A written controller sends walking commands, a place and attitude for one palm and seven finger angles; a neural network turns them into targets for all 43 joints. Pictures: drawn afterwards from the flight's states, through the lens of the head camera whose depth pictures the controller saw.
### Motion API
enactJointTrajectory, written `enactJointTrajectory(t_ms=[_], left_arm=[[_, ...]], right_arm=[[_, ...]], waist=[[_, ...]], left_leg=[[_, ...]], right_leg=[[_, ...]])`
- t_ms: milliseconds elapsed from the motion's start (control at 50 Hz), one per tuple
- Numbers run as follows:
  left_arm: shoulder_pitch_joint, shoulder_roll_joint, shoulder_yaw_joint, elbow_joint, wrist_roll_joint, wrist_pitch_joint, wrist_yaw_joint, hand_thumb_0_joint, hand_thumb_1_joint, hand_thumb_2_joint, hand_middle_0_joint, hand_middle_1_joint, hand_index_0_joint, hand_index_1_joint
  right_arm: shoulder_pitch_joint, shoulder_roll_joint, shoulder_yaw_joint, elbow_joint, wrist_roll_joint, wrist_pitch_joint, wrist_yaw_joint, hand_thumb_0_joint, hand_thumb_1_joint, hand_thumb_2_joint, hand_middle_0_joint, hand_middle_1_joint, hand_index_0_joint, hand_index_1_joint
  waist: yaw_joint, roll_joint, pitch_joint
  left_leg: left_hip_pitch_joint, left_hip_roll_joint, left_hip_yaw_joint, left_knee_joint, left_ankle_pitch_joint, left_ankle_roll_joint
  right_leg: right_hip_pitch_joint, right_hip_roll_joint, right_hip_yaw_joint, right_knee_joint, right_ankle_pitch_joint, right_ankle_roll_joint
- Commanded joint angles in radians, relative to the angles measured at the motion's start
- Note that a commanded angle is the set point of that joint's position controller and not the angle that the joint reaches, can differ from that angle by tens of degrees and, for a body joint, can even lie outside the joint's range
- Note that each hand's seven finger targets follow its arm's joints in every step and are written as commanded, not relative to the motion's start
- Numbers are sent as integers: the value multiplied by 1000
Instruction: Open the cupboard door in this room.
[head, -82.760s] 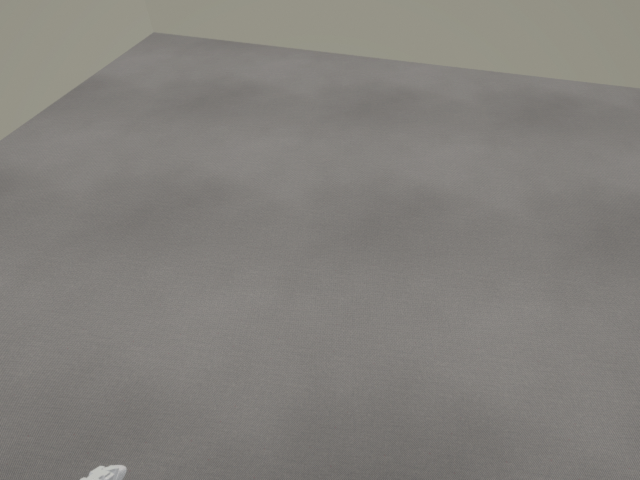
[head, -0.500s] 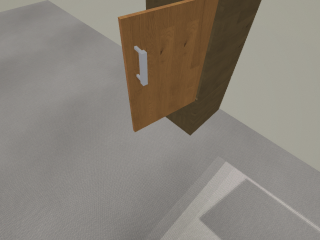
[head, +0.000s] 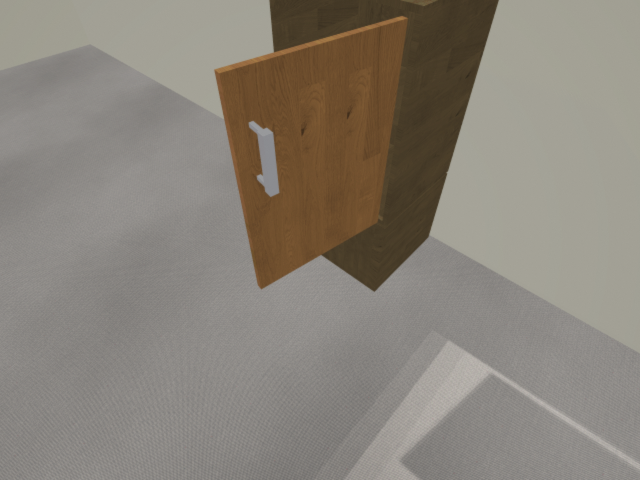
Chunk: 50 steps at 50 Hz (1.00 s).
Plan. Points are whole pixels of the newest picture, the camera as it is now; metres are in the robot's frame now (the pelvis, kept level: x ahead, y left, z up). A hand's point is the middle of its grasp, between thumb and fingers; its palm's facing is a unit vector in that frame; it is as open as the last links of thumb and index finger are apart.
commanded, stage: let the arm hang, fingers relaxed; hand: left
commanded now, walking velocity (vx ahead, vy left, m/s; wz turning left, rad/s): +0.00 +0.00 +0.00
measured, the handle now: (263, 159) +0.66 +0.14 +0.04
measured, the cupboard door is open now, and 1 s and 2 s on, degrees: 80 80 80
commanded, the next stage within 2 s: look to check the result in 0.06 s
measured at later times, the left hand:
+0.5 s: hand out of the picture +0.04 +0.21 -0.16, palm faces -0.01 -0.96 -0.29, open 7.4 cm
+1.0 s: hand out of the picture +0.08 +0.20 -0.16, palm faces -0.02 -0.96 -0.29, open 7.4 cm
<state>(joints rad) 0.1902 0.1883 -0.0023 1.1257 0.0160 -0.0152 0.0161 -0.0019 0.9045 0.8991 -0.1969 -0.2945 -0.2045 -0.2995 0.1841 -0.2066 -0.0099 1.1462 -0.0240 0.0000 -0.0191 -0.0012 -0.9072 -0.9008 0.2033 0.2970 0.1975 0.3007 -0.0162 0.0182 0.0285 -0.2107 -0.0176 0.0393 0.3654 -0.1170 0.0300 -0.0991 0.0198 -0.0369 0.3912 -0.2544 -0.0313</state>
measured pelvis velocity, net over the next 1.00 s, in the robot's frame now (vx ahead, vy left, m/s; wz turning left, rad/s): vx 0.03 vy -0.02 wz -0.01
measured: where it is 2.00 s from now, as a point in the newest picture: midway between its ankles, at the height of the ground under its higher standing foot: outside the picture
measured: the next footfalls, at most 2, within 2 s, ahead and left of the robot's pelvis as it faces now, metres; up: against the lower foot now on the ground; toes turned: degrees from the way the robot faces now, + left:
none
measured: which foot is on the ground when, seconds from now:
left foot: down 0.00-1.00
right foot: down 0.00-1.00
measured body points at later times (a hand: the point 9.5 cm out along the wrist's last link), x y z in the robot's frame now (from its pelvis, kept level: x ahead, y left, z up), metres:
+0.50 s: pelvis +0.01 -0.01 +0.00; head +0.03 -0.02 +0.45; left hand +0.04 +0.26 -0.14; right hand +0.06 -0.28 -0.15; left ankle +0.05 +0.10 -0.74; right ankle -0.02 -0.10 -0.74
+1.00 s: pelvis +0.03 -0.02 +0.00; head +0.04 -0.02 +0.45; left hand +0.09 +0.25 -0.14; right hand +0.09 -0.29 -0.15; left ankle +0.05 +0.10 -0.74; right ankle -0.02 -0.10 -0.74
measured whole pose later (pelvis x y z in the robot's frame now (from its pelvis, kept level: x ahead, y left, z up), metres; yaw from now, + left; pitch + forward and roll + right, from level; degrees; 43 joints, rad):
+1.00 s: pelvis +0.03 -0.02 +0.00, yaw -1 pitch -2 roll +0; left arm 0.16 0.27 0.01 1.14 0.01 -0.02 0.01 0.00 0.90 0.90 -0.20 -0.29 -0.21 -0.30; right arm 0.12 -0.27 -0.01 1.15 -0.02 0.00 -0.02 0.00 -0.91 -0.90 0.20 0.30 0.20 0.30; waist -0.01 0.01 0.05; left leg -0.15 0.01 0.04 0.32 -0.14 0.00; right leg -0.02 0.05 -0.03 0.29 -0.24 -0.05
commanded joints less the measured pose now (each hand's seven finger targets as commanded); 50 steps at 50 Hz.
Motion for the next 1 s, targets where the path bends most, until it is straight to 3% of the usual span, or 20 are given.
enactJointTrajectory(t_ms=[0, 240, 520, 840, 920, 980], left_arm=[[50, 165, 38, -21, -6, -13, 15, 0, 900, 900, -200, -300, -200, -300], [27, 200, 43, -19, -9, -20, 14, 0, 900, 900, -200, -300, -200, -300], [12, 241, 41, -14, -8, -23, 12, 0, 900, 900, -200, -300, -200, -300], [-16, 253, 46, -24, -9, -25, 14, 0, 900, 900, -200, -300, -200, -300], [-13, 259, 48, -28, -8, -26, 15, 0, 900, 900, -200, -300, -200, -300], [-19, 256, 45, -29, -10, -24, 15, 0, 900, 900, -200, -300, -200, -300]], right_arm=[[19, -135, -19, -31, 3, -13, -8, 0, -900, -900, 200, 300, 200, 300], [-4, -178, -23, -35, 6, -14, -11, 0, -900, -900, 200, 300, 200, 300], [-49, -220, -24, -40, 9, -9, -8, 0, -900, -900, 200, 300, 200, 300], [-71, -231, -25, -46, 7, -15, -11, 0, -900, -900, 200, 300, 200, 300], [-71, -236, -24, -47, 9, -16, -11, 0, -900, -900, 200, 300, 200, 300], [-67, -233, -23, -45, 7, -15, -11, 0, -900, -900, 200, 300, 200, 300]], waist=[[9, -3, 21], [6, -22, -3], [8, -35, -9], [8, -17, -35], [12, -39, -32], [9, -17, -28]], left_leg=[[62, 118, -134, -57, 36, 3], [102, 127, -123, -44, 89, 1], [129, 133, -117, -50, 86, -2], [145, 138, -111, -50, 153, -4], [148, 138, -109, -50, 158, -3], [145, 138, -110, -51, 160, -5]], right_leg=[[-86, -130, 121, -117, 67, -22], [-54, -139, 123, -138, 157, -24], [-51, -141, 131, -158, 175, -16], [-4, -148, 126, -147, 291, -9], [-3, -146, 124, -150, 303, -5], [3, -148, 126, -148, 307, -7]])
